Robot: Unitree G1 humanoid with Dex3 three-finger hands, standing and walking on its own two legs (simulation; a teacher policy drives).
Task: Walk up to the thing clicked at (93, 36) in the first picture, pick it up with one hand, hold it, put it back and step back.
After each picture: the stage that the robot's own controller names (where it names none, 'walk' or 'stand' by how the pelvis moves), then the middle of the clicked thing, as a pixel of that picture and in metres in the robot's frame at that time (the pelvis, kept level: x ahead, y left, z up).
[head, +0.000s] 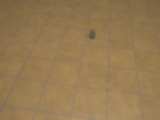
stand; (92, 34) +1.57 -0.16 -0.72
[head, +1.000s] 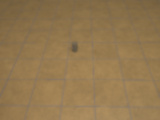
walk; (74, 47) +1.43 +0.14 -0.71
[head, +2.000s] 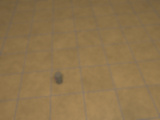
walk; (58, 78) +0.89 +0.26 -0.71
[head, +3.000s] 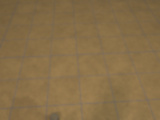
walk; out of the picture +0.50 +0.22 -0.71
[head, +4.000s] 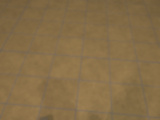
stand; out of the picture +0.45 +0.27 -0.70
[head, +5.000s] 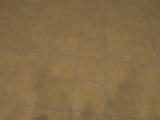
walk; out of the picture +0.44 +0.26 -0.72
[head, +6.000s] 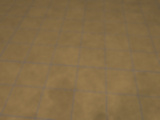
stand; out of the picture +0.41 +0.31 -0.72
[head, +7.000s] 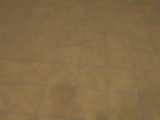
stand; out of the picture +0.44 +0.31 -0.73
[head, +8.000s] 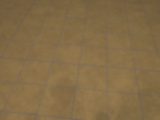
stand; out of the picture +0.43 +0.31 -0.73
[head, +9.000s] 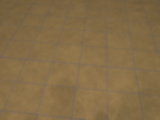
stand; out of the picture +0.43 +0.31 -0.73
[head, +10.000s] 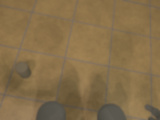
go down; (23, 70) +0.48 +0.31 -0.46
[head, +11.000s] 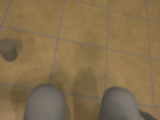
go down; (8, 50) +0.50 +0.32 -0.31
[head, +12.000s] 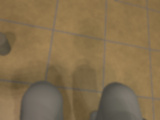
go down; (0, 44) +0.50 +0.34 -0.30
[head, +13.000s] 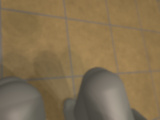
close in; out of the picture +0.47 +0.38 -0.24
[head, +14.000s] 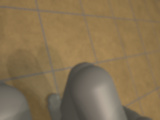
close; out of the picture +0.46 +0.40 -0.22
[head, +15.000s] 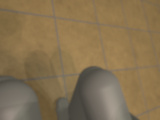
lift; out of the picture +0.43 +0.36 -0.23
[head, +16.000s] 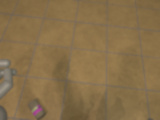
lift; (36, 109) +0.39 +0.26 -0.57
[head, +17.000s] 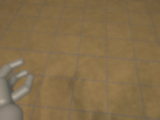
close; out of the picture +0.35 +0.27 -0.69
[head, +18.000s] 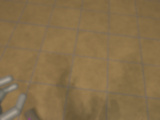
stand; (32, 118) +0.37 +0.29 -0.61
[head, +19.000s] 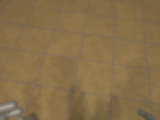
stand; out of the picture +0.34 +0.31 -0.61
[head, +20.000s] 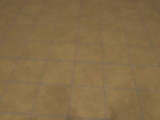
stand; out of the picture +0.30 +0.33 -0.68
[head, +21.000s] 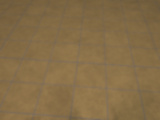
stand; out of the picture +0.29 +0.36 -0.68
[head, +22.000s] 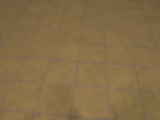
hold; out of the picture +0.27 +0.39 -0.68
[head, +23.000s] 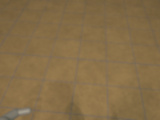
hold; out of the picture +0.25 +0.42 -0.68
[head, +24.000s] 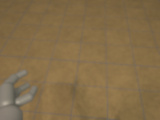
hold; out of the picture +0.22 +0.46 -0.71
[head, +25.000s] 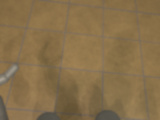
close in; out of the picture +0.23 +0.48 -0.52
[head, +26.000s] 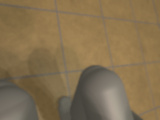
go down; out of the picture +0.18 +0.51 -0.26
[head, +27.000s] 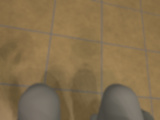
hold; out of the picture +0.20 +0.51 -0.32
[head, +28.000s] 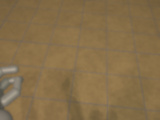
close; out of the picture +0.20 +0.50 -0.66
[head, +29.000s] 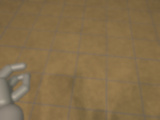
close; out of the picture +0.18 +0.51 -0.70
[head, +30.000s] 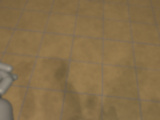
crouch; out of the picture +0.21 +0.51 -0.66
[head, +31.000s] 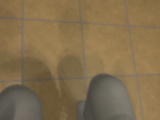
lower; out of the picture +0.21 +0.53 -0.32
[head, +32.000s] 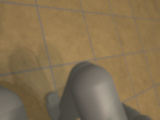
lower; out of the picture +0.16 +0.52 -0.27
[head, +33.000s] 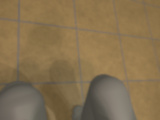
hold; out of the picture +0.17 +0.52 -0.29
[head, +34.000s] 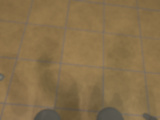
lower; out of the picture +0.23 +0.50 -0.51
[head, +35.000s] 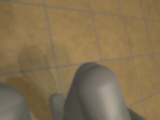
lower; out of the picture +0.18 +0.51 -0.26
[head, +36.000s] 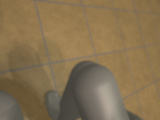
lower; out of the picture +0.17 +0.51 -0.26
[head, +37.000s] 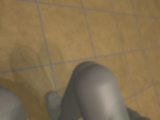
hold; out of the picture +0.18 +0.50 -0.26
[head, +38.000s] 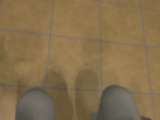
stand; out of the picture +0.25 +0.48 -0.35
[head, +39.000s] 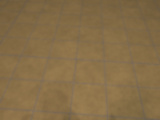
close in; out of the picture +0.23 +0.45 -0.67
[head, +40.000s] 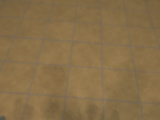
rise; out of the picture +0.24 +0.46 -0.66
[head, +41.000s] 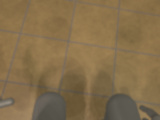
withdraw; out of the picture +0.28 +0.46 -0.43
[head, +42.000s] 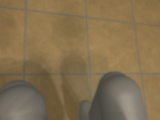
open; out of the picture +0.27 +0.47 -0.27
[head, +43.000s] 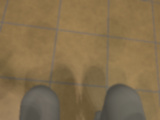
withdraw; out of the picture +0.31 +0.45 -0.35
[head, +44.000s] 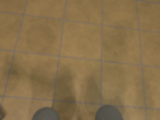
withdraw; out of the picture +0.29 +0.43 -0.53
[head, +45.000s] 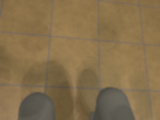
stand; out of the picture +0.31 +0.44 -0.41
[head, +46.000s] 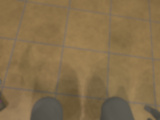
withdraw; out of the picture +0.31 +0.42 -0.45
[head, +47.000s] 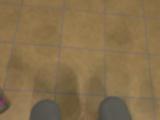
walk; out of the picture +0.32 +0.42 -0.47
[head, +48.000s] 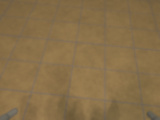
withdraw; out of the picture +0.30 +0.41 -0.65
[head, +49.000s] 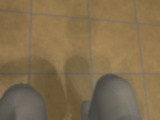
withdraw; out of the picture +0.33 +0.43 -0.31
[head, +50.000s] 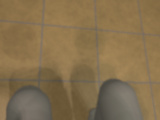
stand; out of the picture +0.32 +0.43 -0.31
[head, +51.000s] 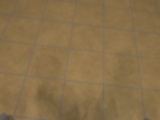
stand; out of the picture +0.31 +0.41 -0.59
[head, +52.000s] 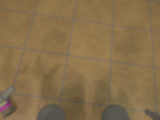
withdraw; (4, 105) +0.32 +0.41 -0.49
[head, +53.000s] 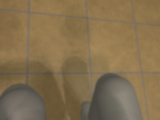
rise; out of the picture +0.32 +0.44 -0.30
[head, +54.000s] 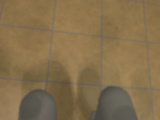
stand; out of the picture +0.34 +0.42 -0.39
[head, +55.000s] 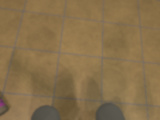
withdraw; out of the picture +0.32 +0.41 -0.51
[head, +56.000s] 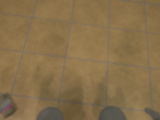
withdraw; (5, 106) +0.33 +0.41 -0.52
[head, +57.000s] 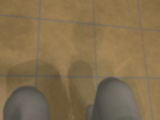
stand; out of the picture +0.33 +0.42 -0.33
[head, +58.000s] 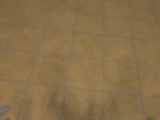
withdraw; out of the picture +0.31 +0.41 -0.63
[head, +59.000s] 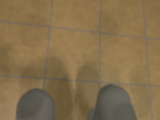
withdraw; out of the picture +0.35 +0.42 -0.39
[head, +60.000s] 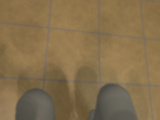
walk; out of the picture +0.34 +0.42 -0.38
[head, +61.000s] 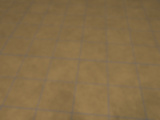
stand; out of the picture +0.29 +0.40 -0.68
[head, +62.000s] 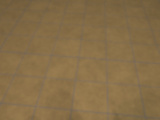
stand; out of the picture +0.30 +0.40 -0.68
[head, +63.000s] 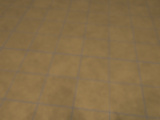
stand; out of the picture +0.31 +0.40 -0.68
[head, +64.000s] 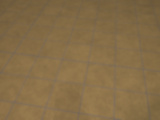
stand; out of the picture +0.32 +0.39 -0.75
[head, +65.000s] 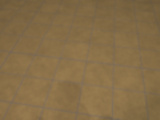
stand; out of the picture +0.30 +0.40 -0.75
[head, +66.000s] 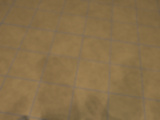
walk; out of the picture +0.35 +0.35 -0.72
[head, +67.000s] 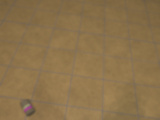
walk; (27, 107) +0.52 +0.35 -0.74
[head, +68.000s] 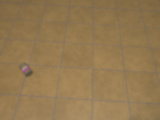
walk; (25, 69) +0.81 +0.48 -0.71
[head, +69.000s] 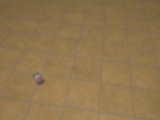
stand; (38, 78) +0.90 +0.39 -0.74
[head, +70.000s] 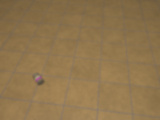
stand; (38, 78) +0.94 +0.41 -0.75
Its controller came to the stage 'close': yes
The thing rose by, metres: 0.01
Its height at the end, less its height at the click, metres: -0.02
